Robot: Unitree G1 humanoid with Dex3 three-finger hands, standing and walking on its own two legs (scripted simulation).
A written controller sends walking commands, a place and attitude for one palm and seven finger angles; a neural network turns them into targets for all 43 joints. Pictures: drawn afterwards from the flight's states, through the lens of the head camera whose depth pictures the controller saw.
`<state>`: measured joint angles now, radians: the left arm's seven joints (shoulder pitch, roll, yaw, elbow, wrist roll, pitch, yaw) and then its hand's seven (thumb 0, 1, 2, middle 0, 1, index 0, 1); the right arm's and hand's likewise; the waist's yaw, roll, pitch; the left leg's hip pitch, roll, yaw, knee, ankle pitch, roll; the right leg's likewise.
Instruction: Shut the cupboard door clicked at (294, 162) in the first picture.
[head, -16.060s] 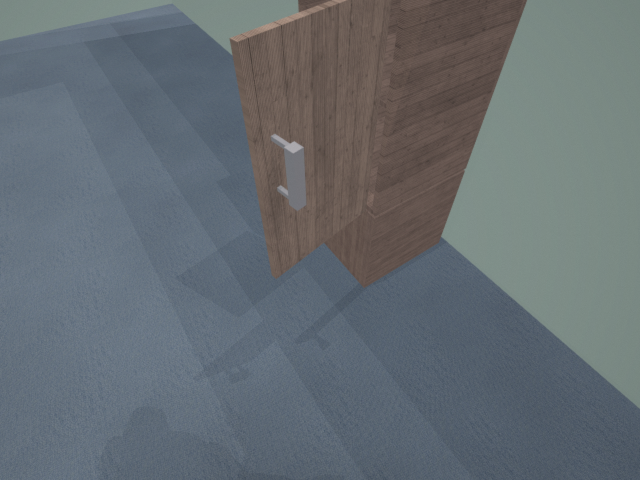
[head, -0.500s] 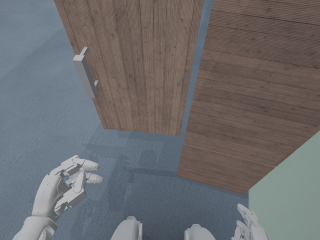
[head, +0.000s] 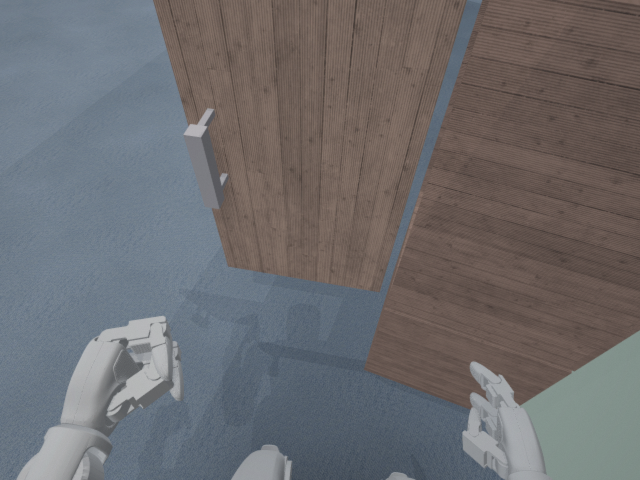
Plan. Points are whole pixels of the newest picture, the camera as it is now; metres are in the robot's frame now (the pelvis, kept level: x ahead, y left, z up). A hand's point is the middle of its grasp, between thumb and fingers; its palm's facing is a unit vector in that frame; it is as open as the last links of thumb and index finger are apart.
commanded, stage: raise the hand and make a fist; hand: left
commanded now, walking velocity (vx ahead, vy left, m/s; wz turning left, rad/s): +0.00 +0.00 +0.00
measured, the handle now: (211, 160) +0.54 +0.21 +0.08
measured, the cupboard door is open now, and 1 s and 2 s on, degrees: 100 100 100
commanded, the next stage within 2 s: bring the fist close to the handle in 0.60 s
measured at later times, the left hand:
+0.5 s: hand (191, 367) +0.22 +0.16 +0.08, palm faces -0.10 -0.99 -0.04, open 3.1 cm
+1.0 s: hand (194, 323) +0.27 +0.17 +0.07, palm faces -0.14 -0.99 -0.03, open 3.1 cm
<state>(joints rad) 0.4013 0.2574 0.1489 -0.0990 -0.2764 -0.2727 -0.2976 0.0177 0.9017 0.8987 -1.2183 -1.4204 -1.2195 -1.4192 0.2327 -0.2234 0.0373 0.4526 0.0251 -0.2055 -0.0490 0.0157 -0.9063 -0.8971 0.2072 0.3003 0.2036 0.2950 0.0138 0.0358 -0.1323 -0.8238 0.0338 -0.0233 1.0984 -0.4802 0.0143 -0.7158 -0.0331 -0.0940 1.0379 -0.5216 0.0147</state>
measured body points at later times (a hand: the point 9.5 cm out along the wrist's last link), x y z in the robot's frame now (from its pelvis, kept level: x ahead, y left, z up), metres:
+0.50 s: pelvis +0.00 -0.02 +0.01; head +0.04 -0.03 +0.46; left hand +0.22 +0.21 +0.08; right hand +0.15 -0.27 -0.07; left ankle +0.04 +0.11 -0.66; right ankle +0.00 -0.13 -0.66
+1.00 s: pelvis +0.00 -0.02 +0.00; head +0.05 -0.02 +0.45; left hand +0.27 +0.22 +0.07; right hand +0.16 -0.26 -0.08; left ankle +0.03 +0.11 -0.66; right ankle +0.00 -0.13 -0.66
